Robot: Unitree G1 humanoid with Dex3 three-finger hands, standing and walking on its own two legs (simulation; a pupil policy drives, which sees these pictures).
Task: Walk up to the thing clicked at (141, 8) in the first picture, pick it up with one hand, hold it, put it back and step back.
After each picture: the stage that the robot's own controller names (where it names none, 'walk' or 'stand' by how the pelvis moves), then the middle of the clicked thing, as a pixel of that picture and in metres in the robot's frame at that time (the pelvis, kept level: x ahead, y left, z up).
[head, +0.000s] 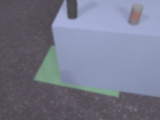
stand; (135, 14) +0.90 -0.31 -0.05
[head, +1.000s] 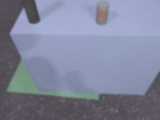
rise first; (102, 13) +0.83 -0.07 -0.02
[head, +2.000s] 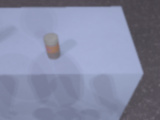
walk; (52, 46) +0.58 +0.20 -0.04
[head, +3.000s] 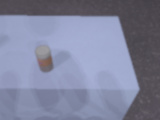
stand; (44, 59) +0.52 +0.19 -0.04
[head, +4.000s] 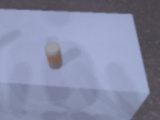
stand; (54, 56) +0.53 +0.16 -0.05
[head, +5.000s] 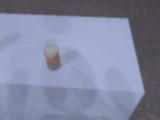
stand; (52, 58) +0.54 +0.17 -0.05
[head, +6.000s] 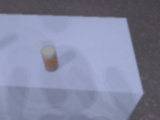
stand; (50, 59) +0.53 +0.18 -0.06
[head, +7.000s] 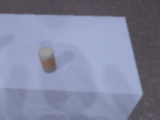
stand; (47, 60) +0.52 +0.19 -0.06
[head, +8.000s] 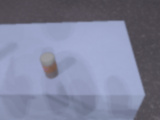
rise first; (49, 65) +0.50 +0.21 -0.05
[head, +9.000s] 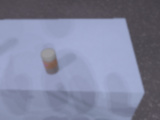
go down; (50, 61) +0.52 +0.21 -0.05
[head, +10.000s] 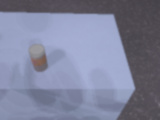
go down; (38, 58) +0.52 +0.20 -0.04
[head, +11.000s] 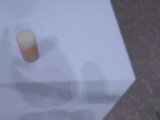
go down; (28, 47) +0.51 +0.19 +0.00
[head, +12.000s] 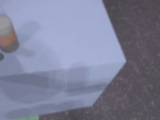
close in; (5, 35) +0.52 +0.21 +0.03
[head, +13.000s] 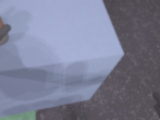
close; out of the picture +0.53 +0.22 +0.05
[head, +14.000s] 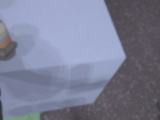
lift; (0, 42) +0.48 +0.22 +0.04
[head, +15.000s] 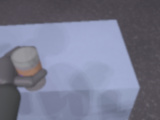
lift; (30, 69) +0.32 +0.17 +0.17
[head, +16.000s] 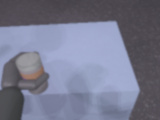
hold; (33, 74) +0.33 +0.17 +0.13
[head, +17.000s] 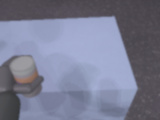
hold; (27, 77) +0.32 +0.19 +0.11
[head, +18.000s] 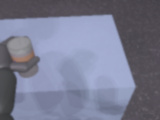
crouch; (24, 58) +0.38 +0.19 +0.13
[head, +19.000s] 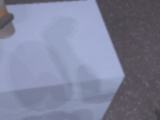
lower; out of the picture +0.51 +0.22 +0.17
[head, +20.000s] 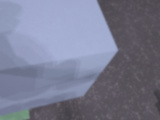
lower; out of the picture +0.54 +0.23 +0.06
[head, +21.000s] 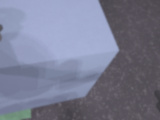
lower; out of the picture +0.53 +0.22 +0.05
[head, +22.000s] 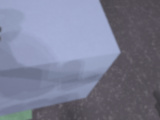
lower; out of the picture +0.52 +0.23 +0.05
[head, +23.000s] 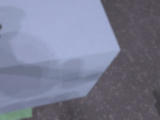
lower; out of the picture +0.53 +0.23 +0.05
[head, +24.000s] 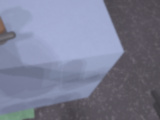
open; out of the picture +0.52 +0.21 +0.05
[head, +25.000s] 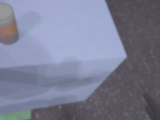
sink last; (5, 25) +0.52 +0.20 +0.04
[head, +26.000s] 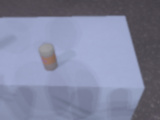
sink last; (48, 57) +0.52 +0.21 +0.00
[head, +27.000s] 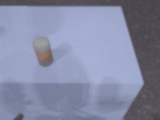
stand; (43, 52) +0.51 +0.20 +0.00
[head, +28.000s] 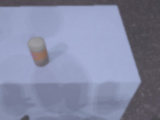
stand; (39, 52) +0.51 +0.21 +0.01
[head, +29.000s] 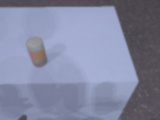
stand; (37, 52) +0.51 +0.21 +0.01
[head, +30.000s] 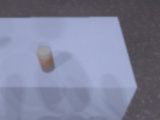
stand; (46, 59) +0.53 +0.20 -0.05
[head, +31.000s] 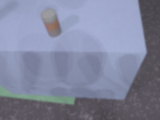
walk; (51, 23) +0.63 +0.19 -0.03
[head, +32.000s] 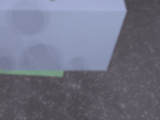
walk; out of the picture +0.91 +0.18 -0.03
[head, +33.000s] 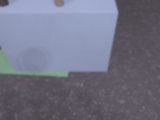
stand; out of the picture +1.10 +0.22 -0.04
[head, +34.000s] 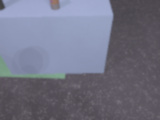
stand; (54, 0) +1.10 +0.22 -0.06
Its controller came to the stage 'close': yes
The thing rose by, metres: 0.21
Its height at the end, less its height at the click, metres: +0.00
